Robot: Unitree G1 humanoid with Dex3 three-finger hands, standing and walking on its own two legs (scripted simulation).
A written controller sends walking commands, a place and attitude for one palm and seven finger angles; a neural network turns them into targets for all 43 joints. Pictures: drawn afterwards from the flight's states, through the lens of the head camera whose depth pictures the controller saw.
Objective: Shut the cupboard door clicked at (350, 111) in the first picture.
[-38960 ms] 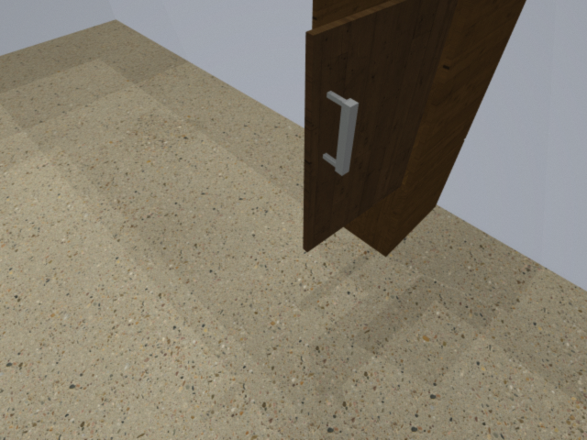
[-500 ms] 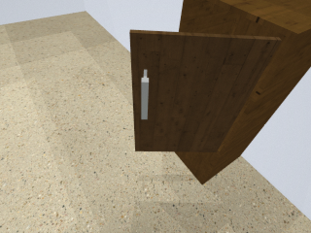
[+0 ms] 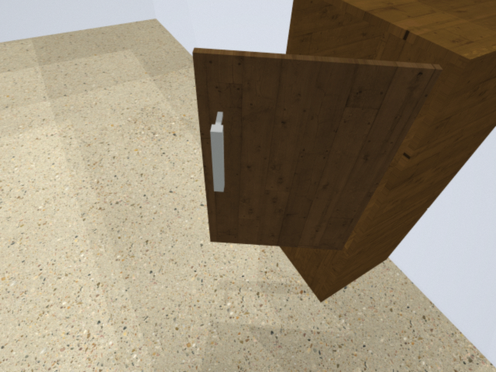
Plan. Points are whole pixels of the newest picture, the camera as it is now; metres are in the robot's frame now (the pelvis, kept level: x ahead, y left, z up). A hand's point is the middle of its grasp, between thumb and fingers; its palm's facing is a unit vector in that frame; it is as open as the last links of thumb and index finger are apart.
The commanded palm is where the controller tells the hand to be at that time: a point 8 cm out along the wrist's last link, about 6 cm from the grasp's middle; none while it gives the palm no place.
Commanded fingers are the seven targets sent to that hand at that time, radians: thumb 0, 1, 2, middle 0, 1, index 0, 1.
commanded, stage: shuffle to correct the standing spot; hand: left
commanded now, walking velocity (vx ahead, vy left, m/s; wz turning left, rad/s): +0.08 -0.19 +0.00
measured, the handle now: (219, 153) +0.51 +0.10 +0.06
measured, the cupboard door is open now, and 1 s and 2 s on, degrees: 56 56 56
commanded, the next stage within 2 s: come to a stop and stand still in 0.44 s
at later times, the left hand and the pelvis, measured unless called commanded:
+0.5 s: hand out of the picture +0.08 +0.12 -0.17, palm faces +0.01 -0.98 -0.19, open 7.3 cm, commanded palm none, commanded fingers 0.00 0.90 0.90 -0.20 -0.30 -0.20 -0.30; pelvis +0.03 -0.08 +0.01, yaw +0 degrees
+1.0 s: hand out of the picture +0.04 +0.06 -0.18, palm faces +0.13 -0.97 -0.19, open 7.3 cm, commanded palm none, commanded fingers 0.00 0.90 0.90 -0.20 -0.30 -0.20 -0.30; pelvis +0.04 -0.12 +0.00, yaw +2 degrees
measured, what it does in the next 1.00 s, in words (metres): steps to the right: left foot, then right foot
